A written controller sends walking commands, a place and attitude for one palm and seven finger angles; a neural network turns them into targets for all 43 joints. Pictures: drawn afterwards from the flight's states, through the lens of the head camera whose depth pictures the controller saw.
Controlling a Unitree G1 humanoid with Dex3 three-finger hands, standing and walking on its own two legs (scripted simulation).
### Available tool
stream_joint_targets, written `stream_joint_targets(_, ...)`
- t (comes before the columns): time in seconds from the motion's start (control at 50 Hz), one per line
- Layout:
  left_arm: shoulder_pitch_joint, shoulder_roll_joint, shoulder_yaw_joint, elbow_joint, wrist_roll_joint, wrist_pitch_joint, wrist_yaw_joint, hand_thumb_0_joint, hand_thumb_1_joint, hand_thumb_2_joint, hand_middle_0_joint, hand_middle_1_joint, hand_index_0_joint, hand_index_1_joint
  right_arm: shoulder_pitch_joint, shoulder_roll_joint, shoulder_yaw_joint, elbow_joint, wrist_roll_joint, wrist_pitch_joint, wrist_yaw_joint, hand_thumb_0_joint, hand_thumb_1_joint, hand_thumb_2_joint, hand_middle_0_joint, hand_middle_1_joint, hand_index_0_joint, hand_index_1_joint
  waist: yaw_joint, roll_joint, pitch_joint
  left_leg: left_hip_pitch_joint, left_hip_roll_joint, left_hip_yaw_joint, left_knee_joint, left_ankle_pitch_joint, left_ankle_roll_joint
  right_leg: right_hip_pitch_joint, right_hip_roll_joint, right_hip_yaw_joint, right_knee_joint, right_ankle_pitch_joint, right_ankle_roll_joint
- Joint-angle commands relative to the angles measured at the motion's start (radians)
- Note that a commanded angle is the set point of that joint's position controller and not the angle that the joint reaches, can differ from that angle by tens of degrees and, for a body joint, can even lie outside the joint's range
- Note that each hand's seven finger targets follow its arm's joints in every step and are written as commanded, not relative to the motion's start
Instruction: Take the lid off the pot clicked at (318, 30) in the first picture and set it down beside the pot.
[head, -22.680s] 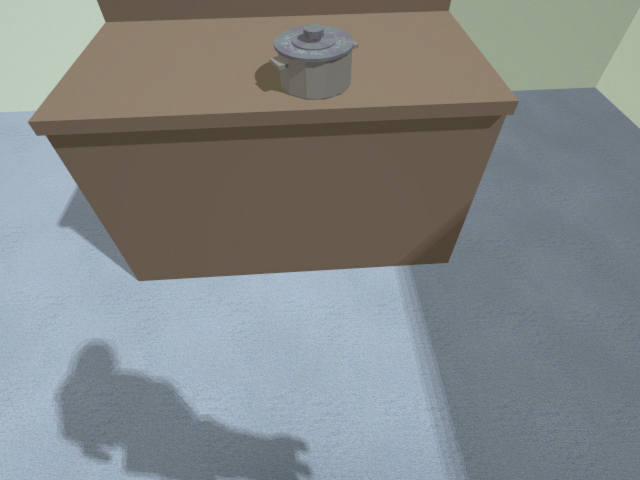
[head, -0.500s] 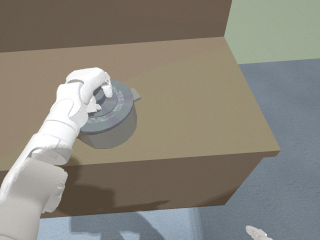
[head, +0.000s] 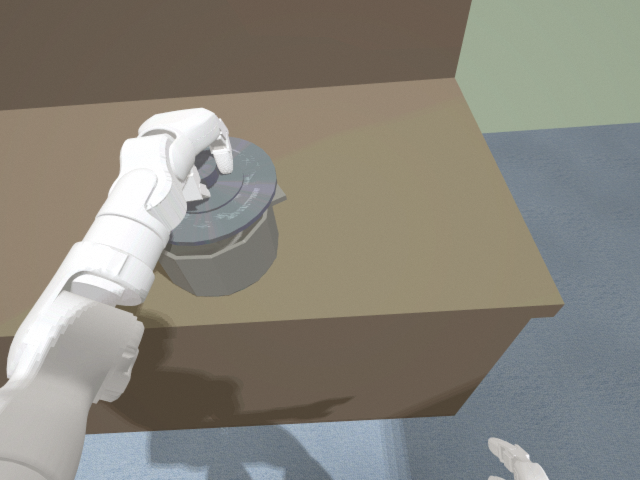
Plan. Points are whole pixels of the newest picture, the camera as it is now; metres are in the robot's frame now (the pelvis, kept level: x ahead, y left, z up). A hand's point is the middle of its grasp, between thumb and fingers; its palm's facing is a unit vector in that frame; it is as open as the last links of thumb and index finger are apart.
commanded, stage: lift the lid straight up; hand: left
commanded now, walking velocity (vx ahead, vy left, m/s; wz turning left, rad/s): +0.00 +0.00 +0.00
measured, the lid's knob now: (198, 171) +0.49 +0.16 +0.13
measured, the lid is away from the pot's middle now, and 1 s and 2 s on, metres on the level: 0.01 0.01 0.09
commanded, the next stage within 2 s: move the lid sideways beside the pot in 1.26 s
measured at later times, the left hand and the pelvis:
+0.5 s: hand (178, 152) +0.46 +0.16 +0.19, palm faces -0.28 -0.06 -0.96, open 7.6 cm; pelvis -0.01 +0.00 +0.00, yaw +1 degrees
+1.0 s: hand (164, 116) +0.46 +0.16 +0.23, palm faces -0.22 -0.06 -0.97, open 7.5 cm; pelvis -0.01 +0.01 +0.00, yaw +0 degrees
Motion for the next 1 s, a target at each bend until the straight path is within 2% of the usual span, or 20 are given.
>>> stream_joint_targets(0.0, -0.594, 0.279, 0.110, -0.225, 0.024, 0.006, 0.042, 0.000, 0.531, 1.088, -0.772, -1.054, -0.900, -1.085, -0.044, -0.126, -0.042, -0.124, -0.005, -0.035, -0.008, 0.000, -0.900, -0.900, 0.200, 0.300, 0.200, 0.300, 0.002, -0.083, -0.437, 0.253, -0.015, -0.057, 0.022, 0.387, 0.044, 0.102, 0.025, 0.017, -0.017, 0.480, -0.036)
stream_joint_targets(0.04, -0.617, 0.317, 0.134, -0.251, 0.036, 0.009, 0.039, 0.000, 0.531, 1.088, -0.772, -1.054, -0.900, -1.085, -0.050, -0.124, -0.041, -0.132, -0.004, -0.038, -0.010, 0.000, -0.900, -0.900, 0.200, 0.300, 0.200, 0.300, 0.009, -0.073, -0.459, 0.271, -0.015, -0.060, 0.019, 0.383, 0.045, 0.112, 0.027, 0.021, -0.014, 0.475, -0.035)
stream_joint_targets(0.1, -0.633, 0.284, 0.108, -0.288, 0.028, 0.010, 0.025, 0.000, 0.531, 1.088, -0.772, -1.054, -0.900, -1.085, -0.056, -0.122, -0.043, -0.140, -0.005, -0.047, -0.012, 0.000, -0.900, -0.900, 0.200, 0.300, 0.200, 0.300, 0.002, -0.070, -0.473, 0.284, -0.016, -0.063, 0.025, 0.412, 0.048, 0.112, 0.026, 0.021, -0.018, 0.489, -0.036)
stream_joint_targets(0.14, -0.635, 0.310, 0.123, -0.243, 0.035, 0.021, 0.019, 0.000, 0.531, 1.088, -0.772, -1.054, -0.900, -1.085, -0.045, -0.128, -0.041, -0.125, -0.003, -0.043, -0.013, 0.000, -0.900, -0.900, 0.200, 0.300, 0.200, 0.300, 0.001, -0.100, -0.438, 0.271, -0.014, -0.062, 0.015, 0.378, 0.046, 0.102, 0.030, 0.015, -0.019, 0.468, -0.033)
stream_joint_targets(0.24, -0.695, 0.327, 0.126, -0.271, 0.038, 0.017, 0.004, 0.000, 0.531, 1.088, -0.772, -1.054, -0.900, -1.085, -0.046, -0.125, -0.042, -0.129, -0.006, -0.060, -0.017, 0.000, -0.900, -0.900, 0.200, 0.300, 0.200, 0.300, 0.002, -0.063, -0.467, 0.301, -0.019, -0.071, 0.012, 0.359, 0.046, 0.097, 0.029, 0.018, -0.025, 0.442, -0.036)
stream_joint_targets(0.32, -0.706, 0.288, 0.097, -0.320, 0.030, 0.012, -0.009, 0.000, 0.531, 1.088, -0.772, -1.054, -0.900, -1.085, -0.046, -0.122, -0.045, -0.133, -0.007, -0.068, -0.010, 0.000, -0.900, -0.900, 0.200, 0.300, 0.200, 0.300, 0.000, -0.052, -0.488, 0.336, -0.012, -0.080, 0.019, 0.434, 0.043, 0.091, 0.030, 0.016, -0.021, 0.463, -0.035)
stream_joint_targets(0.34, -0.682, 0.312, 0.119, -0.281, 0.036, 0.019, -0.011, 0.000, 0.531, 1.088, -0.772, -1.054, -0.900, -1.085, -0.049, -0.125, -0.044, -0.129, -0.008, -0.067, -0.009, 0.000, -0.900, -0.900, 0.200, 0.300, 0.200, 0.300, 0.004, -0.051, -0.466, 0.328, -0.013, -0.078, 0.020, 0.423, 0.043, 0.082, 0.031, 0.017, -0.024, 0.455, -0.037)
stream_joint_targets(0.4, -0.686, 0.249, 0.066, -0.220, 0.020, 0.036, -0.025, 0.000, 0.531, 1.088, -0.772, -1.054, -0.900, -1.085, -0.057, -0.129, -0.040, -0.123, -0.003, -0.056, -0.007, 0.000, -0.900, -0.900, 0.200, 0.300, 0.200, 0.300, -0.006, -0.073, -0.402, 0.273, -0.019, -0.071, 0.004, 0.350, 0.040, 0.063, 0.027, 0.007, -0.033, 0.414, -0.040)
stream_joint_targets(0.44, -0.739, 0.311, 0.105, -0.261, 0.040, 0.034, -0.024, 0.000, 0.531, 1.088, -0.772, -1.054, -0.900, -1.085, -0.057, -0.126, -0.037, -0.130, -0.007, -0.063, -0.010, 0.000, -0.900, -0.900, 0.200, 0.300, 0.200, 0.300, 0.004, -0.062, -0.454, 0.302, -0.018, -0.080, 0.003, 0.367, 0.040, 0.086, 0.030, 0.012, -0.025, 0.423, -0.040)
stream_joint_targets(0.5, -0.740, 0.284, 0.089, -0.233, 0.031, 0.032, -0.030, 0.000, 0.531, 1.088, -0.772, -1.054, -0.900, -1.085, -0.050, -0.127, -0.039, -0.124, -0.009, -0.069, -0.014, 0.000, -0.900, -0.900, 0.200, 0.300, 0.200, 0.300, -0.005, -0.076, -0.444, 0.302, -0.018, -0.081, 0.004, 0.368, 0.041, 0.078, 0.028, 0.007, -0.035, 0.419, -0.041)
stream_joint_targets(0.52, -0.767, 0.342, 0.129, -0.225, 0.045, 0.033, -0.029, 0.000, 0.531, 1.088, -0.772, -1.054, -0.900, -1.085, -0.042, -0.129, -0.037, -0.115, -0.011, -0.067, -0.014, 0.000, -0.900, -0.900, 0.200, 0.300, 0.200, 0.300, 0.000, -0.096, -0.449, 0.292, -0.016, -0.079, -0.004, 0.345, 0.040, 0.096, 0.030, 0.011, -0.031, 0.418, -0.038)
stream_joint_targets(0.6, -0.767, 0.232, 0.046, -0.226, 0.028, 0.034, -0.041, 0.000, 0.531, 1.088, -0.772, -1.054, -0.900, -1.085, -0.055, -0.123, -0.039, -0.125, -0.008, -0.077, -0.009, 0.000, -0.900, -0.900, 0.200, 0.300, 0.200, 0.300, -0.008, -0.052, -0.436, 0.325, -0.015, -0.089, 0.003, 0.397, 0.037, 0.046, 0.028, 0.004, -0.037, 0.398, -0.042)
stream_joint_targets(0.64, -0.783, 0.326, 0.121, -0.201, 0.050, 0.039, -0.038, 0.000, 0.531, 1.088, -0.772, -1.054, -0.900, -1.085, -0.041, -0.127, -0.037, -0.117, -0.013, -0.077, -0.011, 0.000, -0.900, -0.900, 0.200, 0.300, 0.200, 0.300, 0.005, -0.091, -0.455, 0.312, -0.014, -0.087, -0.007, 0.354, 0.038, 0.073, 0.031, 0.006, -0.032, 0.392, -0.041)
stream_joint_targets(0.7, -0.807, 0.269, 0.067, -0.176, 0.033, 0.037, -0.044, 0.000, 0.531, 1.088, -0.772, -1.054, -0.900, -1.085, -0.050, -0.128, -0.034, -0.118, -0.008, -0.078, -0.016, 0.000, -0.900, -0.900, 0.200, 0.300, 0.200, 0.300, -0.007, -0.095, -0.418, 0.282, -0.019, -0.081, -0.016, 0.315, 0.039, 0.064, 0.025, 0.006, -0.043, 0.377, -0.042)
stream_joint_targets(0.72, -0.841, 0.309, 0.095, -0.183, 0.051, 0.035, -0.042, 0.000, 0.531, 1.088, -0.772, -1.054, -0.900, -1.085, -0.041, -0.125, -0.034, -0.111, -0.010, -0.080, -0.016, 0.000, -0.900, -0.900, 0.200, 0.300, 0.200, 0.300, -0.003, -0.090, -0.435, 0.292, -0.015, -0.081, -0.019, 0.307, 0.036, 0.069, 0.027, 0.009, -0.037, 0.371, -0.040)
stream_joint_targets(0.82, -0.869, 0.332, 0.112, -0.261, 0.056, 0.026, -0.042, 0.000, 0.531, 1.088, -0.772, -1.054, -0.900, -1.085, -0.041, -0.122, -0.036, -0.127, -0.016, -0.099, -0.012, 0.000, -0.900, -0.900, 0.200, 0.300, 0.200, 0.300, 0.008, -0.047, -0.515, 0.351, -0.009, -0.098, -0.007, 0.422, 0.032, 0.089, 0.027, 0.013, -0.027, 0.414, -0.042)
stream_joint_targets(0.9, -0.781, 0.308, 0.104, -0.170, 0.045, 0.048, -0.054, 0.000, 0.531, 1.088, -0.772, -1.054, -0.900, -1.085, -0.042, -0.134, -0.036, -0.125, -0.011, -0.087, -0.008, 0.000, -0.900, -0.900, 0.200, 0.300, 0.200, 0.300, 0.011, -0.098, -0.439, 0.290, -0.014, -0.081, -0.014, 0.386, 0.038, 0.090, 0.023, 0.008, -0.045, 0.412, -0.043)
stream_joint_targets(0.92, -0.819, 0.350, 0.128, -0.177, 0.060, 0.048, -0.054, 0.000, 0.531, 1.088, -0.772, -1.054, -0.900, -1.085, -0.042, -0.131, -0.033, -0.119, -0.012, -0.085, -0.008, 0.000, -0.900, -0.900, 0.200, 0.300, 0.200, 0.300, 0.013, -0.103, -0.437, 0.279, -0.013, -0.078, -0.019, 0.367, 0.036, 0.101, 0.025, 0.011, -0.038, 0.413, -0.041)
stream_joint_targets(0.96, -0.860, 0.289, 0.067, -0.198, 0.064, 0.050, -0.061, 0.000, 0.531, 1.088, -0.772, -1.054, -0.900, -1.085, -0.054, -0.122, -0.031, -0.128, -0.005, -0.085, -0.011, 0.000, -0.900, -0.900, 0.200, 0.300, 0.200, 0.300, 0.001, -0.095, -0.430, 0.295, -0.015, -0.077, -0.019, 0.367, 0.038, 0.075, 0.026, 0.008, -0.040, 0.403, -0.040)
stream_joint_targets(0.98, -0.877, 0.297, 0.074, -0.220, 0.061, 0.050, -0.060, 0.000, 0.531, 1.088, -0.772, -1.054, -0.900, -1.085, -0.053, -0.121, -0.033, -0.129, -0.006, -0.090, -0.011, 0.000, -0.900, -0.900, 0.200, 0.300, 0.200, 0.300, 0.004, -0.077, -0.447, 0.311, -0.014, -0.081, -0.018, 0.366, 0.038, 0.073, 0.027, 0.008, -0.040, 0.394, -0.040)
